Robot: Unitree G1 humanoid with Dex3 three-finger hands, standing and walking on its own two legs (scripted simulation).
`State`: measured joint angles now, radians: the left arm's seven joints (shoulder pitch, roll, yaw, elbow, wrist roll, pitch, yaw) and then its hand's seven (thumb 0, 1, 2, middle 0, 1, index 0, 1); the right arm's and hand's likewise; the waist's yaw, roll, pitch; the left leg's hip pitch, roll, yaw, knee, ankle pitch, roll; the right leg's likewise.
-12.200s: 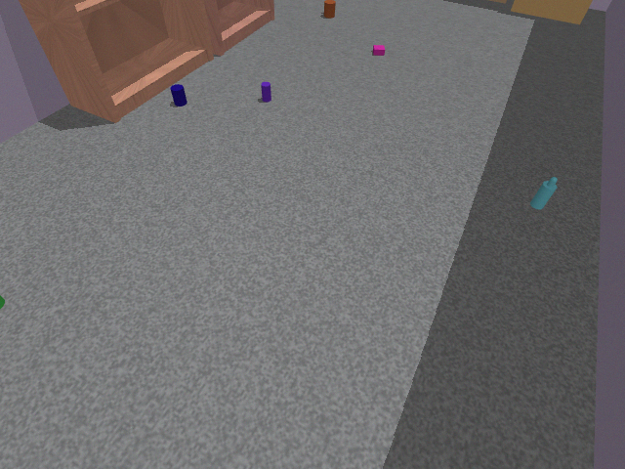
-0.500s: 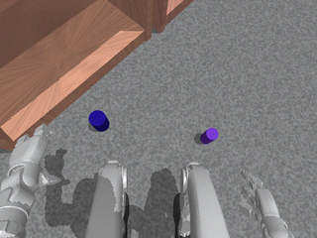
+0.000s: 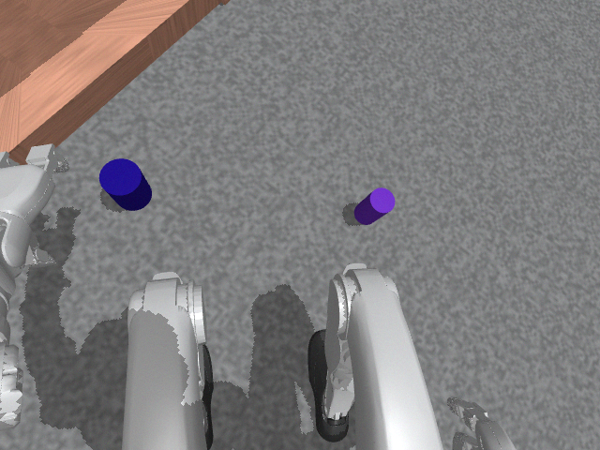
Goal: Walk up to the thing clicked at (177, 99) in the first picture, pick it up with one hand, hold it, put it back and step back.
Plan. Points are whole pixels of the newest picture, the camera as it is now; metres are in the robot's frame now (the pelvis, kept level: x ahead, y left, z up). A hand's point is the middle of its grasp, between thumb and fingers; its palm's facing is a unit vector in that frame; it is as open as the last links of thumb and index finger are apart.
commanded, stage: rise first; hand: left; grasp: from above
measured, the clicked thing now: (127, 186) +0.52 +0.28 -0.34
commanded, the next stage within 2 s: none
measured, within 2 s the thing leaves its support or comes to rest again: neither
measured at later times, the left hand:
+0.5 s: hand (62, 198) +0.45 +0.32 -0.19, palm faces -0.45 -0.06 -0.89, open 14.0 cm
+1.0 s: hand (73, 192) +0.46 +0.32 -0.21, palm faces -0.44 -0.06 -0.89, open 13.9 cm
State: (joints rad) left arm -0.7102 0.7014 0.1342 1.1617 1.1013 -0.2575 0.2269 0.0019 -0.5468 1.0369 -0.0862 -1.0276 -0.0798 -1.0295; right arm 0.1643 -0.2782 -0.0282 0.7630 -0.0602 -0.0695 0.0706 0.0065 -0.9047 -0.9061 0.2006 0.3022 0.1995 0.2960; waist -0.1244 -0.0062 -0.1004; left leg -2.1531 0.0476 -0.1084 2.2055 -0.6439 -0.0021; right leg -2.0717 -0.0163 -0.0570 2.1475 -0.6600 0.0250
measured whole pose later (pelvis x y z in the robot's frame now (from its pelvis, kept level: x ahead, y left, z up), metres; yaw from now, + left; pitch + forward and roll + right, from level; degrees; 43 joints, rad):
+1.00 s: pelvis +0.01 +0.00 -0.05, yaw -2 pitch +34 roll -8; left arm -0.91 0.80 0.14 1.37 1.26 -0.25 0.35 0.00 -0.50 0.97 -0.08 -1.08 -0.10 -1.05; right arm 0.14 -0.27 0.04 0.75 -0.14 -0.03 0.13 0.00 -0.91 -0.91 0.20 0.30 0.20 0.30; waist -0.21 -0.02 -0.03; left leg -2.30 0.05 -0.15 2.37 -0.68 0.00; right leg -2.20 0.00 -0.07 2.29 -0.68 0.04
